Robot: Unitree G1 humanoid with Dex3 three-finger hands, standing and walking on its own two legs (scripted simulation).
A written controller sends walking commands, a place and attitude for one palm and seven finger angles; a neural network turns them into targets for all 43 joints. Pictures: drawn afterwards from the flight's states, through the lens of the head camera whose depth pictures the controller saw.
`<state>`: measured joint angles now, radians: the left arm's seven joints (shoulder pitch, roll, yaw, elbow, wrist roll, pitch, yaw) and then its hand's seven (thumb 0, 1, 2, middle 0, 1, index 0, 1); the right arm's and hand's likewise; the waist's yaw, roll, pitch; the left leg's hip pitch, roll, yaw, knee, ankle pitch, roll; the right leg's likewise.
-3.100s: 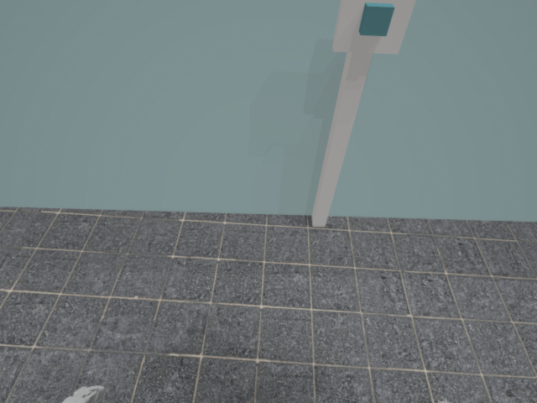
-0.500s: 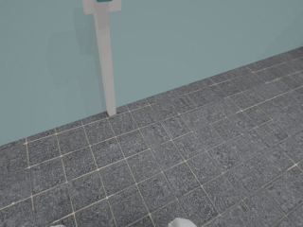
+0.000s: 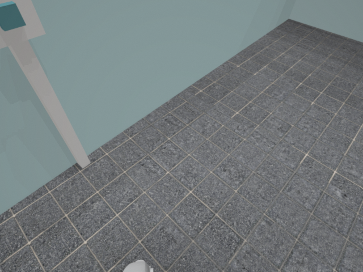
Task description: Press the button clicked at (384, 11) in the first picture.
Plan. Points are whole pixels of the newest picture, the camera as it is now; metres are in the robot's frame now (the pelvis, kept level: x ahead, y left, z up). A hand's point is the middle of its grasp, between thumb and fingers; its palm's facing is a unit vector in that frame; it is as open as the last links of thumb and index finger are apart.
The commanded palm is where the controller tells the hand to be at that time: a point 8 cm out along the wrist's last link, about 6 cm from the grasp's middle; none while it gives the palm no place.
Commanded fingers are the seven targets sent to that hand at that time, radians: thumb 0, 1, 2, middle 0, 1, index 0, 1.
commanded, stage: walk to a spot facing it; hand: left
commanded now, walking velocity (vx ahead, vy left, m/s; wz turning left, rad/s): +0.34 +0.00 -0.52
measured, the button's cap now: (8, 15) +0.79 +0.61 +0.17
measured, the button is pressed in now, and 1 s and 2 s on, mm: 0 0 0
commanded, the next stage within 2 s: turn to face it in 0.88 s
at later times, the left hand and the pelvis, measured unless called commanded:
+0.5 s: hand (131, 201) +0.33 +0.17 -0.16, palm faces -0.31 -0.94 -0.14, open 7.4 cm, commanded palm none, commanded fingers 0.00 0.90 0.90 -0.20 -0.30 -0.20 -0.30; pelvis +0.18 +0.03 +0.00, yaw -18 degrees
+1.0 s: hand (168, 160) +0.49 +0.07 -0.16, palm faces -0.41 -0.88 -0.23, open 7.3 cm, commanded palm none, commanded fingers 0.00 0.90 0.90 -0.20 -0.30 -0.20 -0.30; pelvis +0.37 -0.09 +0.00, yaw -29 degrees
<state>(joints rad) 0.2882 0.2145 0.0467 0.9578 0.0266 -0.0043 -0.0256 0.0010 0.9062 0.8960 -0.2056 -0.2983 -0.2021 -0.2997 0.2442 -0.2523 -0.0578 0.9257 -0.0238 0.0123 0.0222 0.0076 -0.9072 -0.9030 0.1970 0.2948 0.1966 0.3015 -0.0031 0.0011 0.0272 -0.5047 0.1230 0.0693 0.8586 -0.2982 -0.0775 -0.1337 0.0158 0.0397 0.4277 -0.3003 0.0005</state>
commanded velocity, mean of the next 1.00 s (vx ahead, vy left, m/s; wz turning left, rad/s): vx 0.30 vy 0.00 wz -0.41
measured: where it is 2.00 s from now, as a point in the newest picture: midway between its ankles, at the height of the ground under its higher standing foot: (204, 232)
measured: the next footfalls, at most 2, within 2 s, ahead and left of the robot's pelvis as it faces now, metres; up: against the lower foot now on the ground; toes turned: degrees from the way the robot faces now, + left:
left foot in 0.10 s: +0.15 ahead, +0.14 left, +0.00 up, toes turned +4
right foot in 0.64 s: +0.35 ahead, -0.15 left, +0.00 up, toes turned -31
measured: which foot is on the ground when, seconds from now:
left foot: up 0.00-0.08, down 0.10-0.66, up 0.68-1.00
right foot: down 0.00-0.10, up 0.12-0.62, down 0.64-1.00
